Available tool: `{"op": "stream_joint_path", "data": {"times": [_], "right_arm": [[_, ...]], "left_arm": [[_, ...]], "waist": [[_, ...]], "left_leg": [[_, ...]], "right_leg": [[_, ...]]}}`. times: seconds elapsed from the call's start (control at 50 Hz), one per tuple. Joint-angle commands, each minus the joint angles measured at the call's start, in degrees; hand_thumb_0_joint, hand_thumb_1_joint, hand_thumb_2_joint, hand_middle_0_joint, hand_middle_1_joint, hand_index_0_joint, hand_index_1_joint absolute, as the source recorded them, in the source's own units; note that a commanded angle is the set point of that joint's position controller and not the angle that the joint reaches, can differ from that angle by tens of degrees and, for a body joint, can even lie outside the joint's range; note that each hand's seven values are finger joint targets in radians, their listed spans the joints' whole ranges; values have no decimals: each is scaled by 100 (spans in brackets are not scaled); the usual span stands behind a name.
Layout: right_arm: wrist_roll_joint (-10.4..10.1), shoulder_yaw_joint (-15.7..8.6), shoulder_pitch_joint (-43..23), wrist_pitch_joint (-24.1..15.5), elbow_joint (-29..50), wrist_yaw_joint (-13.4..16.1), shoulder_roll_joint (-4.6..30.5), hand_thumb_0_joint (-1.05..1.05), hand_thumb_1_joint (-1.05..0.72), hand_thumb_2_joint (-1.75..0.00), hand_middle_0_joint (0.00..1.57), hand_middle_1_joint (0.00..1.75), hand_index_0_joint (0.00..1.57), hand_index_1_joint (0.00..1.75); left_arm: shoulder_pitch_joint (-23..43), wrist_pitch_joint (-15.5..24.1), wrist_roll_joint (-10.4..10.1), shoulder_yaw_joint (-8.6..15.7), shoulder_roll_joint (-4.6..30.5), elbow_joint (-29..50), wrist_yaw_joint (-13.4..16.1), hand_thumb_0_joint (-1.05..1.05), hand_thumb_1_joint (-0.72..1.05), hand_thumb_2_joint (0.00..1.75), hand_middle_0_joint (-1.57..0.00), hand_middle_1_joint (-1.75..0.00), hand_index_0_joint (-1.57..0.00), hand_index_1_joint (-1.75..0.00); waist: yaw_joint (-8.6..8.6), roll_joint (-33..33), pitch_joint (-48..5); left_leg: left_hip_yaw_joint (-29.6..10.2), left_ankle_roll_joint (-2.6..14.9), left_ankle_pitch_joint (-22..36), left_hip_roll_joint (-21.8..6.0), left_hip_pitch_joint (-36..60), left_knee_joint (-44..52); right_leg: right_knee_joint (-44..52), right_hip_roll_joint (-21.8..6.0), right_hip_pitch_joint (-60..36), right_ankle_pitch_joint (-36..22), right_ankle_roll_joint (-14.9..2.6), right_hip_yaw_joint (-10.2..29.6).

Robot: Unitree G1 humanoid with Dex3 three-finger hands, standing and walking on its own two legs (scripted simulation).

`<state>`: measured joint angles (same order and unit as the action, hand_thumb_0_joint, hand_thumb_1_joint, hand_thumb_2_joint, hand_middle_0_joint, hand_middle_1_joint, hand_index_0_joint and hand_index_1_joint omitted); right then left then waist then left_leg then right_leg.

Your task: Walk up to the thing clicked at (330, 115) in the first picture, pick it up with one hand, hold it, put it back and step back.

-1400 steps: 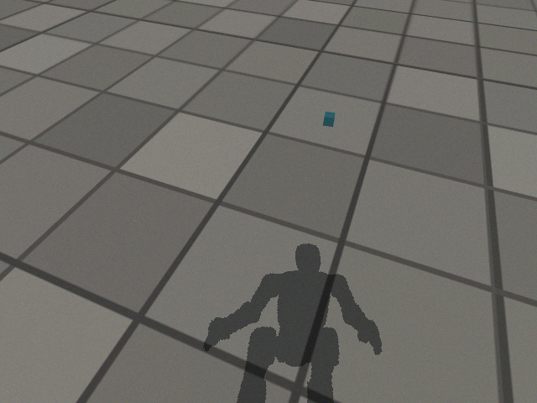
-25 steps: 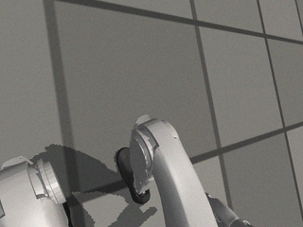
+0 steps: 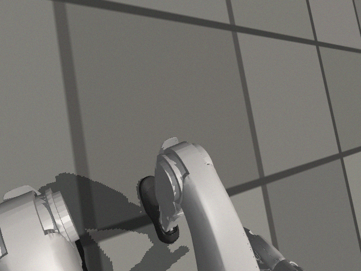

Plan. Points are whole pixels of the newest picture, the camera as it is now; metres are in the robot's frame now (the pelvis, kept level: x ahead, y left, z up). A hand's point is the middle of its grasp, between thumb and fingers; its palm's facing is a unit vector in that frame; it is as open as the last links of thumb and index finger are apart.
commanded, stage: withdraw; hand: left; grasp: from above
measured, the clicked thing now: out of the picture +0.47 +0.33 -0.28
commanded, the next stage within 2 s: home in 0.98 s
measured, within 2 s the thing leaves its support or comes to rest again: neither
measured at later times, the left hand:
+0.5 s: hand out of the picture +0.49 +0.37 -0.11, palm faces -0.32 -0.08 -0.95, open 13.9 cm
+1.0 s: hand out of the picture +0.46 +0.34 -0.12, palm faces -0.46 -0.09 -0.88, open 13.0 cm
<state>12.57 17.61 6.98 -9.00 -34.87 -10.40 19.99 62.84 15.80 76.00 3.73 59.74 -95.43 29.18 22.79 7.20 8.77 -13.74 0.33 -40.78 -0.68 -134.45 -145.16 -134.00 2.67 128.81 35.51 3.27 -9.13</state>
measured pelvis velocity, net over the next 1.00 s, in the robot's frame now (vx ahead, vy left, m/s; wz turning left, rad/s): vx -0.01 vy -0.01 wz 0.10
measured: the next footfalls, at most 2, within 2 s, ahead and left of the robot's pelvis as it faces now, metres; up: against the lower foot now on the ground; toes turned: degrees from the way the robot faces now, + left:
none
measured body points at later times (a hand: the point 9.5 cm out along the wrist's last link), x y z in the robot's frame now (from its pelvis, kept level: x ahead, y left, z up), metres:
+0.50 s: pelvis +0.01 +0.00 +0.03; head +0.25 +0.10 +0.39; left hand +0.51 +0.37 -0.06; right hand +0.07 -0.26 -0.06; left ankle +0.06 +0.12 -0.27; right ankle +0.12 -0.12 -0.27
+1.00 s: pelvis -0.01 -0.01 +0.03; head +0.23 +0.10 +0.40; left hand +0.48 +0.34 -0.07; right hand +0.06 -0.28 -0.05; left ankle +0.06 +0.12 -0.27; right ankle +0.12 -0.12 -0.27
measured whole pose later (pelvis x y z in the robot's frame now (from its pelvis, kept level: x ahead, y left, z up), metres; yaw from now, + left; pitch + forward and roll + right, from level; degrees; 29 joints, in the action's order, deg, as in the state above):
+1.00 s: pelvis -0.01 -0.01 +0.03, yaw +6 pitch +32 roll -9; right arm 7.7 9.7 10.6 0.5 -36.9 -5.5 18.8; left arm 63.0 14.3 72.4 0.7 49.5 -84.3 15.2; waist 17.8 1.4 0.1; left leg -8.1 0.2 -36.5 0.3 -132.7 -136.2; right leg -129.6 0.4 128.5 34.2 2.0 -4.8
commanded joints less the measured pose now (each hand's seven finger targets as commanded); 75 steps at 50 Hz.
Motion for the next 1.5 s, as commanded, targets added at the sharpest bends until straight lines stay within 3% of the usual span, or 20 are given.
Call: {"op": "stream_joint_path", "data": {"times": [0.0, 0.06, 0.08, 0.12, 0.22, 0.3, 0.4, 0.48, 0.54, 0.62, 0.76, 0.84, 0.98, 1.08, 1.18, 1.26, 1.32, 1.36, 1.46, 1.48], "right_arm": [[-13, -598, 1075, 3, -59, 55, 1839, 0, -89, -90, 20, 30, 20, 30], [-26, -617, 1152, -15, -96, 62, 1861, 0, -90, -90, 20, 30, 20, 30], [-23, -591, 1121, -35, -45, 54, 1821, 0, -90, -90, 20, 30, 20, 30], [-24, -644, 1159, -38, -99, 65, 1853, 0, -90, -90, 20, 30, 20, 30], [-63, -846, 1342, -81, -153, -61, 1718, 0, -90, -90, 20, 30, 20, 30], [-237, -1163, 1410, 20, -204, -168, 1605, 0, -90, -90, 20, 30, 20, 30], [-510, -1475, 1588, 369, -342, -206, 1410, 0, -90, -90, 20, 30, 20, 30], [-650, -1656, 1781, 723, -271, -37, 1376, 0, -91, -90, 20, 30, 20, 30], [-685, -1665, 1776, 920, -72, 178, 1403, 0, -90, -90, 20, 30, 20, 30], [-698, -1539, 1661, 1066, 75, 421, 1298, 0, -90, -90, 20, 30, 20, 30], [-648, -1310, 1407, 1120, 49, 581, 1092, 0, -89, -90, 20, 30, 20, 30], [-572, -1235, 1407, 1072, -117, 565, 1133, 0, -90, -90, 20, 30, 20, 30], [-426, -1218, 1508, 857, -211, 504, 1278, 0, -90, -90, 20, 30, 20, 30], [-390, -1304, 1688, 699, -230, 421, 1254, 0, -90, -89, 20, 30, 20, 30], [-547, -1569, 1852, 730, -265, 359, 1255, 0, -89, -90, 20, 30, 20, 30], [-710, -1755, 1908, 848, -217, 323, 1149, 0, -89, -90, 20, 30, 20, 30], [-886, -1965, 1923, 967, -114, 310, 1055, 0, -89, -90, 20, 30, 20, 30], [-969, -2070, 1823, 1015, -23, 333, 1010, 0, -90, -90, 20, 30, 20, 30], [-1146, -2152, 1456, 1105, 279, 454, 856, 0, -90, -90, 20, 30, 20, 30], [-1169, -2164, 1338, 1103, 318, 474, 796, 0, -90, -90, 20, 30, 20, 30]], "left_arm": [[1510, 1, 6, 37, 1145, 599, 217, 0, -41, 91, -15, -94, -15, -93], [1708, -3, -23, 183, 1403, 887, 253, 0, -42, 91, -14, -95, -16, -93], [1776, -25, -21, 24, 1250, 942, 239, 0, -42, 91, -15, -94, -16, -93], [1795, -77, -32, 216, 1483, 1174, 310, 0, -43, 91, -14, -95, -15, -94], [1855, -480, -135, 320, 1212, 1732, 311, 0, -45, 93, -13, -95, -14, -94], [1597, -982, -465, 597, 1103, 2457, 183, 0, -49, 95, -10, -97, -11, -96], [1498, -1500, -926, 225, 404, 2912, -738, 0, -51, 98, -9, -98, -9, -98], [1456, -1487, -1141, -286, -303, 3137, -1834, 0, -47, 95, -14, -94, -13, -94], [1321, -1276, -1231, -295, -291, 3126, -2426, 0, -40, 91, -19, -89, -18, -89], [1462, -850, -1199, -186, 12, 3201, -2699, 0, -34, 87, -23, -85, -23, -85], [1733, -255, -871, -224, 93, 2819, -2085, 0, -35, 87, -23, -83, -23, -84], [1873, -185, -610, -307, 24, 2166, -1550, 0, -32, 84, -26, -81, -26, -81], [2544, -180, -310, 68, 574, 2018, -815, 0, -30, 81, -27, -79, -28, -79], [2298, -453, -315, 312, 680, 2318, -668, 0, -29, 81, -27, -79, -28, -79], [1926, -854, -735, 411, 524, 2984, -865, 0, -5, 89, -23, -59, -21, -61], [1148, -1172, -1307, 423, 153, 3543, -1313, 0, 12, 85, -22, -50, -20, -52], [342, -1364, -1880, 496, -135, 4174, -1735, 0, 35, 83, -21, -42, -20, -43], [-110, -1454, -2410, 410, -607, 4740, -2059, 0, 50, 81, -19, -35, -19, -35], [-1399, -1668, -3439, 513, -1107, 5994, -2556, 0, 82, 86, -19, -29, -19, -29], [-1641, -1703, -3630, 347, -1431, 6134, -2644, 0, 88, 89, -20, -30, -20, -30]], "waist": [[287, -3131, -3496], [267, -3187, -3757], [275, -3271, -3765], [129, -3483, -3999], [-32, -3892, -4468], [-467, -4166, -5187], [-551, -3553, -5306], [-297, -2679, -4869], [-289, -2003, -4426], [-428, -1785, -4175], [-595, -2327, -4440], [-424, -2355, -4286], [-362, -3009, -4780], [-488, -3493, -5479], [-698, -3403, -6004], [-959, -3179, -6200], [-1236, -2648, -6256], [-1265, -2481, -6026], [-1494, -1863, -5587], [-1461, -1859, -5476]], "left_leg": [[441, -34, 1159, -152, 2888, 1589], [471, -13, 1270, -153, 2981, 1591], [503, -5, 1241, -146, 2975, 1562], [510, -39, 1364, -145, 3114, 1588], [590, -68, 1556, -133, 3459, 1691], [770, -54, 1818, -89, 3620, 1896], [897, 28, 1716, -24, 3442, 2255], [925, 84, 1453, 37, 3152, 2432], [982, 124, 1332, 113, 2683, 2434], [1015, 120, 925, 151, 2497, 2503], [1065, 126, 727, 130, 2750, 2608], [1031, 136, 628, 145, 2655, 2530], [952, 58, 803, 125, 3162, 2356], [1003, 21, 1291, 116, 3632, 2299], [1067, 55, 1388, 113, 3703, 2535], [1112, 93, 1668, 112, 3919, 2790], [1165, 132, 1724, 133, 3908, 3107], [1097, 126, 1742, 113, 4063, 3330], [954, 165, 1321, 95, 4169, 3970], [899, 152, 1248, 71, 4311, 4154]], "right_leg": [[957, 227, -1836, -1130, -481, -650], [1002, 233, -2035, -1253, -452, -636], [992, 232, -2010, -1244, -459, -595], [986, 211, -2014, -1315, -481, -608], [926, 193, -1830, -1460, -510, -538], [1026, 156, -1961, -1657, -544, -369], [1380, 164, -2131, -1489, -571, -167], [1857, 116, -2461, -1265, -598, -75], [2111, 52, -2677, -1073, -618, 22], [2269, 15, -2524, -494, -653, 84], [2023, 41, -2286, -444, -575, 107], [1842, 65, -2039, -396, -564, 49], [1432, 20, -1725, -647, -566, -115], [1289, -19, -1895, -1045, -582, -122], [1505, -36, -2253, -1188, -571, -55], [1809, -28, -2655, -1343, -559, 48], [2161, -38, -3141, -1361, -553, 178], [2401, -63, -3132, -1315, -566, 211], [3017, -99, -3520, -1010, -550, 332], [3117, -107, -3542, -959, -542, 341]]}}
